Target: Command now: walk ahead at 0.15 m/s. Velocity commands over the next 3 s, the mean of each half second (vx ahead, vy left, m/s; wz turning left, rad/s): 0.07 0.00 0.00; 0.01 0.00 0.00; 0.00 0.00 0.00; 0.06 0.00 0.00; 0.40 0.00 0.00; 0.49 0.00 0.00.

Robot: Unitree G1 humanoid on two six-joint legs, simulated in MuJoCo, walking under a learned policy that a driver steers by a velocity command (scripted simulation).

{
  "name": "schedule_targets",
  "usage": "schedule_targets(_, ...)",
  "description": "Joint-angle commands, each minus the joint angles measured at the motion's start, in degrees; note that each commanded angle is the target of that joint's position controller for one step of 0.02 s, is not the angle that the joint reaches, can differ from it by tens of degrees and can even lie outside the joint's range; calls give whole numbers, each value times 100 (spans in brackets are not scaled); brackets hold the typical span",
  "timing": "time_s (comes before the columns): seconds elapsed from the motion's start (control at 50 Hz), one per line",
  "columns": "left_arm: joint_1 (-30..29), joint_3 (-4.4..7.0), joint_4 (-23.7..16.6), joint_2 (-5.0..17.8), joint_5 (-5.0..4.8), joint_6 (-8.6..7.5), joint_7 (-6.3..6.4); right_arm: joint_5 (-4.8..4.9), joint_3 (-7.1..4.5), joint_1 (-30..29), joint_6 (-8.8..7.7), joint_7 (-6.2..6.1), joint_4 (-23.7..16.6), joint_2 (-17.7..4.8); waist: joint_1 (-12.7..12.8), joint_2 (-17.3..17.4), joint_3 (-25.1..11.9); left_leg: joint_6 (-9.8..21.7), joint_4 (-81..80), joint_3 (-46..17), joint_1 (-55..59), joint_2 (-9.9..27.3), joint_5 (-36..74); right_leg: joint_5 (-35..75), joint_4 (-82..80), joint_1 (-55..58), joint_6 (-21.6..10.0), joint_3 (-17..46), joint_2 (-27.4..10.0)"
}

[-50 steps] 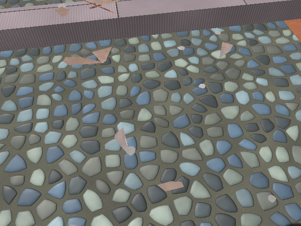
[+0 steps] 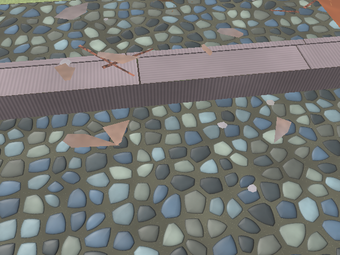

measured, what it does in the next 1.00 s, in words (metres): steps on the spot: right foot, then left foot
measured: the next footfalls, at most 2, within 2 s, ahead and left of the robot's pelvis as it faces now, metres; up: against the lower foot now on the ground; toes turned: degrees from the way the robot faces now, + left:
right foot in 0.06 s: +0.16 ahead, -0.09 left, +0.00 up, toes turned -2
left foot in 0.36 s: +0.08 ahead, +0.11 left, +0.00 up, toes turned +1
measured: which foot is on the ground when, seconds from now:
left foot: down 0.00-0.08, up 0.10-0.34, down 0.36-1.00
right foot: up 0.00-0.04, down 0.06-1.00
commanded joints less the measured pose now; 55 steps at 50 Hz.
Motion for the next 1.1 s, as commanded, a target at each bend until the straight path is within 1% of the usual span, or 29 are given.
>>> schedule_targets(0.02, 547, 79, 1, 393, 7, -97, 95, 1, -108, 126, 27, -81, -87, -723, 256, 777, -255, 488, 556, -624, 10, 1581, 4802, -106, -622, 865, -164, -69, 195)
schedule_targets(0.04, 910, 90, 148, 388, 27, -160, 120, 37, -109, 35, 44, -98, -73, -728, 454, 590, -321, 342, 984, -601, -46, 1468, 4539, 461, -1305, 1391, -226, -42, 207)
schedule_targets(0.06, 1306, 150, 275, 664, 68, -253, 147, 47, -99, 187, 29, -104, -78, -704, 507, 199, -624, 120, 1540, -532, -356, 1220, 3603, 2424, -1458, 2229, -298, 390, -256)
schedule_targets(0.08, 1612, 201, 315, 993, 95, -294, 145, 118, -37, 748, 42, -125, -68, -437, 268, -439, -1172, -57, 2331, -300, -985, 797, 1044, 5089, -984, 3226, -778, 1257, -1331)
schedule_targets(0.1, 1624, 146, 330, 775, -19, -215, 126, 233, -21, 1131, 191, -143, 168, -243, 366, -961, -1624, -140, 3129, -318, -1275, 260, -1783, 5558, -1138, 3322, -1653, 2033, -2023)
schedule_targets(0.12, 1408, 79, 271, 602, -79, -170, 103, 127, -92, 711, 308, -158, 111, -492, 367, -642, -1311, -168, 3523, -605, -1546, 271, -2481, 4338, -1491, 2894, -1729, 2138, -1950)
schedule_targets(0.14, 1081, 53, 229, 565, -64, -128, 122, 8, -116, 293, 368, -137, 32, -495, 305, -429, -854, -207, 3675, -716, -1689, 316, -2318, 3210, -1790, 2393, -1586, 1959, -1720)
schedule_targets(0.16, 838, 9, 200, 492, -21, -84, 164, -38, -112, 76, 419, -112, 13, -416, 183, -251, -596, -254, 3531, -788, -1635, 425, -1974, 2373, -2050, 1954, -1372, 1728, -1501)
schedule_targets(0.18, 639, -20, 181, 437, -15, -54, 211, -46, -95, 21, 469, -97, 24, -336, 48, -267, -430, -318, 3211, -804, -1437, 520, -1657, 1813, -2253, 1563, -1161, 1468, -1289)
schedule_targets(0.2, 499, -38, 182, 411, -9, -32, 228, -41, -60, 138, 507, -95, 102, -223, -58, -336, -425, -382, 2882, -745, -1211, 534, -1447, 1422, -2339, 1381, -983, 1242, -1089)
schedule_targets(0.22, 508, -42, 206, 422, 5, -28, 223, -25, -41, 216, 538, -111, 184, -184, -58, -342, -483, -424, 2589, -653, -1067, 486, -1310, 1220, -2348, 1378, -888, 1131, -979)
schedule_targets(0.26, 602, -34, 278, 488, -15, -22, 201, 22, -29, 219, 592, -155, 274, -208, -10, -321, -600, -456, 2107, -568, -865, 466, -987, 565, -2391, 1409, -805, 1093, -915)
schedule_targets(0.28, 597, -22, 303, 539, -39, -3, 190, 29, -18, 195, 612, -167, 303, -205, -10, -317, -589, -449, 1824, -532, -748, 477, -734, -17, -2439, 1330, -753, 1096, -881)
schedule_targets(0.32, 499, 7, 327, 599, -98, 75, 167, -2, 16, 196, 615, -168, 374, -182, -62, -263, -387, -391, 1025, -461, -360, 497, 68, -1507, -2548, 909, -497, 1072, -729)
schedule_targets(0.34, 583, 25, 364, 595, -111, 116, 153, -45, 22, 110, 597, -164, 344, -273, -11, -172, -184, -348, 682, -629, -309, 634, 290, -2115, -2655, 684, -280, 1107, -666)
schedule_targets(0.36, 664, 44, 391, 587, -114, 151, 139, -89, 28, 69, 554, -163, 292, -382, 67, -128, -13, -303, 402, -881, -390, 866, 111, -2301, -2655, 591, -104, 1107, -575)
schedule_targets(0.38, 755, 59, 394, 503, -147, 196, 122, -34, 20, -33, 518, -154, 299, -497, 227, 232, 288, -232, 319, -1026, -1120, 901, -419, -1956, -2650, 830, -20, 904, -337)
schedule_targets(0.4, 786, 44, 442, 435, -122, 209, 110, 5, 46, -74, 470, -144, 327, -394, 249, 489, 346, -234, 110, -1104, -1569, 929, -628, -1458, -2394, 1340, -22, 789, -277)
schedule_targets(0.42, 888, 34, 496, 366, -88, 200, 103, 26, 70, -124, 412, -146, 332, -329, 315, 620, 245, -257, -48, -1146, -1708, 970, -589, -1031, -2170, 1718, -46, 741, -266)
schedule_targets(0.44, 996, 23, 556, 329, -70, 185, 99, 42, 66, -181, 372, -157, 325, -347, 371, 667, 141, -267, -146, -1173, -1734, 987, -513, -734, -2033, 1952, -58, 702, -253)
schedule_targets(0.48, 1053, 27, 630, 374, -52, 148, 91, 50, 74, -182, 319, -179, 304, -350, 386, 512, 21, -250, -174, -1180, -1594, 998, -306, -473, -1957, 2053, -81, 693, -267)
schedule_targets(0.52, 1044, 3, 688, 326, -64, 130, 92, 47, 79, -94, 312, -180, 320, -340, 353, 382, 28, -215, -154, -1163, -1465, 993, -181, -433, -1965, 1975, -65, 681, -268)
schedule_targets(0.64, 1121, -48, 842, 263, -70, 129, 115, 45, 93, 115, 317, -178, 366, -305, 291, 276, 71, -164, -132, -1133, -1326, 984, -31, -304, -1950, 1895, -16, 658, -268)
schedule_targets(0.84, 1307, -94, 1035, 186, -71, 126, 149, 51, 119, 232, 310, -186, 401, -222, 272, 258, 100, -134, -85, -1087, -1160, 972, 277, -44, -1866, 1873, 8, 652, -289)
schedule_targets(1.1, 1395, -106, 1162, 103, -71, 131, 177, 54, 137, 319, 298, -203, 438, -159, 275, 262, 116, -123, -51, -1059, -1034, 968, 580, 218, -1772, 1941, 18, 632, -310)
